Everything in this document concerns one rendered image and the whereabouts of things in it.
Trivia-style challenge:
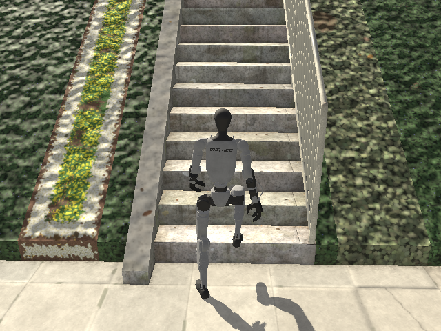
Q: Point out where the stairs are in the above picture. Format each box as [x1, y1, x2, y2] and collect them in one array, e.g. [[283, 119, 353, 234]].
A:
[[154, 0, 316, 265]]

